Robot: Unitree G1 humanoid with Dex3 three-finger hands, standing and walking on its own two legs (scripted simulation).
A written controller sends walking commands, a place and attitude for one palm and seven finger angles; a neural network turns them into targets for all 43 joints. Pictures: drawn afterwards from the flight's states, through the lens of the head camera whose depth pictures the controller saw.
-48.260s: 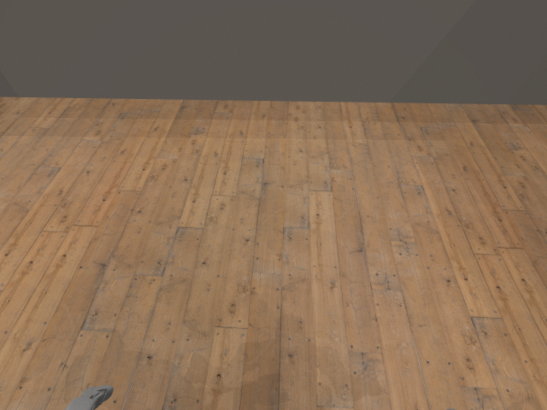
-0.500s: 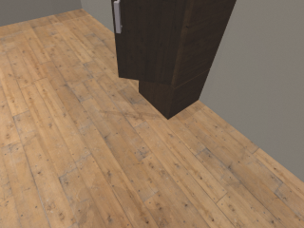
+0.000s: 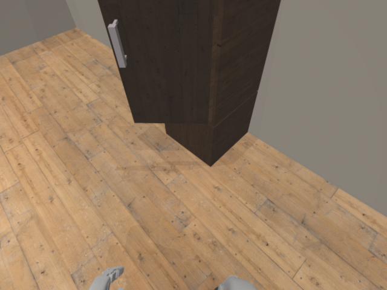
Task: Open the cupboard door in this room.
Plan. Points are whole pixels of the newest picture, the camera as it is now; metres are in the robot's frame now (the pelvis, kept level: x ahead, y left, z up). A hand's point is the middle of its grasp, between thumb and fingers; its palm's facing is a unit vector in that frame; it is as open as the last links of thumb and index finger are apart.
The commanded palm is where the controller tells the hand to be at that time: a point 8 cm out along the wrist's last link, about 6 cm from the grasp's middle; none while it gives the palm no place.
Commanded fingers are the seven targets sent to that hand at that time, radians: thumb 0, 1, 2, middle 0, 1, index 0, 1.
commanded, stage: take the last steps up to it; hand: left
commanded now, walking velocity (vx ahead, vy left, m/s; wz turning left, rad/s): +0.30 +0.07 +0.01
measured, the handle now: (119, 44) +0.86 +0.26 +0.06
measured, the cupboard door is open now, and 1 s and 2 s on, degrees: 42 42 42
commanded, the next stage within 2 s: come to a stop and stand still in 0.56 s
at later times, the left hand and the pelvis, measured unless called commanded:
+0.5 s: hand out of the picture +0.10 +0.20 -0.16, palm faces +0.15 -0.98 -0.14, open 7.3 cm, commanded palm none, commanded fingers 0.00 0.90 0.90 -0.20 -0.30 -0.20 -0.30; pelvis +0.19 +0.05 +0.01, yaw +2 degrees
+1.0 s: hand (103, 205) +0.36 +0.27 -0.16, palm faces -0.03 -0.97 -0.25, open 7.3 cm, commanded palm none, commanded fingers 0.00 0.90 0.90 -0.20 -0.30 -0.20 -0.30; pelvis +0.27 +0.07 +0.01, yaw -2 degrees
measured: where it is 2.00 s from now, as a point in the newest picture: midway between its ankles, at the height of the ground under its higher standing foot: (183, 277)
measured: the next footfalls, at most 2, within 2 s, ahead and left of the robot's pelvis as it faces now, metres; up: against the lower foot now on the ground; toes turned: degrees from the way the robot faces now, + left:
right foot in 0.02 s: +0.13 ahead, -0.09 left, +0.00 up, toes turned -6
left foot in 0.52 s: +0.31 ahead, +0.17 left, +0.00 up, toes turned +4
